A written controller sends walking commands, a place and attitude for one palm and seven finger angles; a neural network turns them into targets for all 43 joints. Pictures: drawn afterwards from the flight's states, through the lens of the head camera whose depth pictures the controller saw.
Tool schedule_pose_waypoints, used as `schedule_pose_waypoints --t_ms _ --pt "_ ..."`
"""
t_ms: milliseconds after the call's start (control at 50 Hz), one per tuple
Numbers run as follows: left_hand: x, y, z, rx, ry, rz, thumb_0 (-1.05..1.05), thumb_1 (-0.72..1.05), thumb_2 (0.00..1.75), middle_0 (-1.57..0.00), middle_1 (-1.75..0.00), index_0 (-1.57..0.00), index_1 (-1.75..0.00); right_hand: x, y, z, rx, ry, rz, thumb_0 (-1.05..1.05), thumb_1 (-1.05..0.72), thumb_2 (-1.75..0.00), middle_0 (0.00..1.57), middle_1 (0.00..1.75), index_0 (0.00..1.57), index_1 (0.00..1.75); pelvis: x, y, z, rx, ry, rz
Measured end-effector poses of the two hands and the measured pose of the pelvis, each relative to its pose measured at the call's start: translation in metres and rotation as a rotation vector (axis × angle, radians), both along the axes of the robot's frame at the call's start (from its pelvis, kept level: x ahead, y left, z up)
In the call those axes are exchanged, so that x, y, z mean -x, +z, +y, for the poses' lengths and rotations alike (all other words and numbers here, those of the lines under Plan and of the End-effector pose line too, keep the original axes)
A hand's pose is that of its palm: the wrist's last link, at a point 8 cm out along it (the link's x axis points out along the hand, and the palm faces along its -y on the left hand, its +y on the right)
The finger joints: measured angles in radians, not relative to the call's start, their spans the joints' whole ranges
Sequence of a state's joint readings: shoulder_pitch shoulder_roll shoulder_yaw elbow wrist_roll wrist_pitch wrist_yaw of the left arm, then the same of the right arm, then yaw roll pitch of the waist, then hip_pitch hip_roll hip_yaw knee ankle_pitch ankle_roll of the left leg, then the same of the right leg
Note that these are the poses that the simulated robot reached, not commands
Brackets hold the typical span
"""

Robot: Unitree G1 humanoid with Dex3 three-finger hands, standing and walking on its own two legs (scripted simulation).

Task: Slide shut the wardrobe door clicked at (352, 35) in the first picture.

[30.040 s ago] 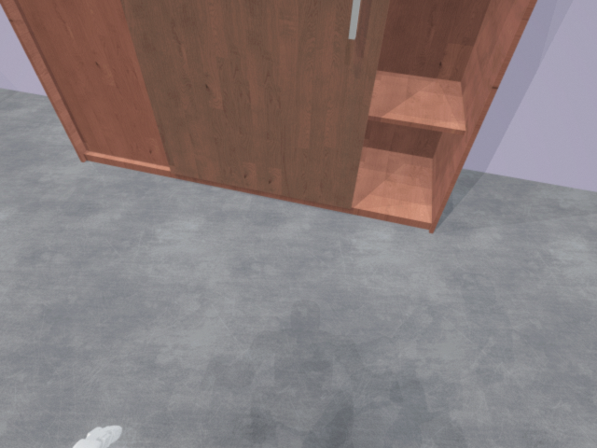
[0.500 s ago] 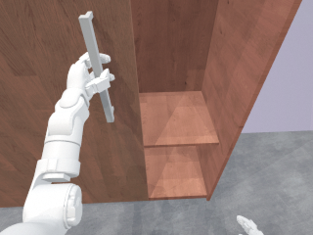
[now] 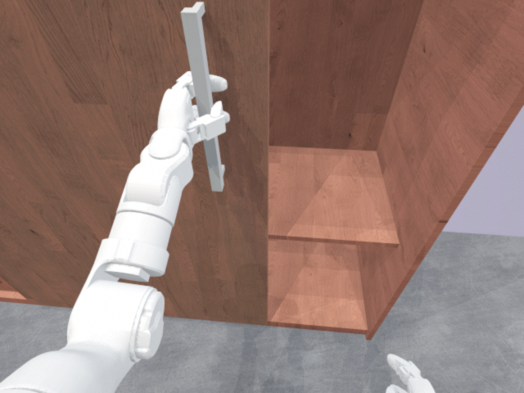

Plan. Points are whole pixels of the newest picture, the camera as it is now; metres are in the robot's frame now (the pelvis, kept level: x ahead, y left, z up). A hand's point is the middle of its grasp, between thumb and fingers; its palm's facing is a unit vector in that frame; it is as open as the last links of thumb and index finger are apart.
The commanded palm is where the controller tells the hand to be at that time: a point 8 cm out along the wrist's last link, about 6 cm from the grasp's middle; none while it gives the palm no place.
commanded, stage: tug the door sideways, standing still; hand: left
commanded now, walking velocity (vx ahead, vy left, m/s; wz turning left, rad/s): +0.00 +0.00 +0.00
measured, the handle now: (209, 111) +0.49 +0.12 +0.20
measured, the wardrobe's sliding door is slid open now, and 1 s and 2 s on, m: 0.37 0.37 0.30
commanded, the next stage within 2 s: step sideways, sliding the door along in 0.48 s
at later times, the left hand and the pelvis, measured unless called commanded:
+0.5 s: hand (220, 122) +0.43 +0.09 +0.22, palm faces +0.06 -1.00 -0.05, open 5.7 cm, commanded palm +0.42 +0.09 +0.22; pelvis -0.02 +0.01 +0.00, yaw +1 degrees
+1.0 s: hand (224, 125) +0.44 +0.09 +0.21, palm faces +0.15 -0.99 -0.08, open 6.1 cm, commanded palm +0.42 +0.09 +0.21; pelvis -0.02 -0.04 -0.01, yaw -2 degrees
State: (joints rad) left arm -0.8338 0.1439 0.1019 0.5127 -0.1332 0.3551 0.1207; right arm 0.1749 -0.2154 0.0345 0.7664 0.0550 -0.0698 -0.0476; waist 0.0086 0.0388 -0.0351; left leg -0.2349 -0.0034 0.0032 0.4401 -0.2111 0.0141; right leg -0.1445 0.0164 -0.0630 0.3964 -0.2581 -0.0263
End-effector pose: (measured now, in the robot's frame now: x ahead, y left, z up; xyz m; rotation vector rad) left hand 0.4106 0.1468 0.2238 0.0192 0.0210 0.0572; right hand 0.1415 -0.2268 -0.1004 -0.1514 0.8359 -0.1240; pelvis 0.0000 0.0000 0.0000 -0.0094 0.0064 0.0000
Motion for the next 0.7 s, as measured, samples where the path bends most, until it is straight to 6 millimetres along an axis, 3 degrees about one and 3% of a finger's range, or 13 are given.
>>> schedule_pose_waypoints --t_ms 300,600,700 --pt "0.001 0.0 -0.002 -0.033 0.009 -0.015 0.0 0.79 0.82 -0.34 -1.4 -0.27 -1.4 0.038 -0.013 0.003 0.001 0.021 0.067 0.01 -0.9 -0.9 0.2 0.3 0.2 0.3 0.013 -0.001 0.005 0.003 0.023 0.004" --pt "0.001 -0.001 -0.002 -0.038 0.003 -0.022 -0.01 0.79 0.82 -0.34 -1.4 -0.26 -1.4 0.047 -0.011 0.002 0.006 0.024 0.029 0.01 -0.9 -0.9 0.2 0.3 0.2 0.3 0.021 -0.002 0.007 0.005 0.023 0.01" --pt "-0.002 -0.006 0.002 -0.073 -0.03 -0.126 0.0 0.76 0.82 -0.38 -1.4 -0.26 -1.4 0.049 -0.01 -0.005 0.023 -0.02 0.013 0.01 -0.9 -0.9 0.2 0.3 0.2 0.3 0.022 -0.004 0.006 0.0 -0.041 0.032"
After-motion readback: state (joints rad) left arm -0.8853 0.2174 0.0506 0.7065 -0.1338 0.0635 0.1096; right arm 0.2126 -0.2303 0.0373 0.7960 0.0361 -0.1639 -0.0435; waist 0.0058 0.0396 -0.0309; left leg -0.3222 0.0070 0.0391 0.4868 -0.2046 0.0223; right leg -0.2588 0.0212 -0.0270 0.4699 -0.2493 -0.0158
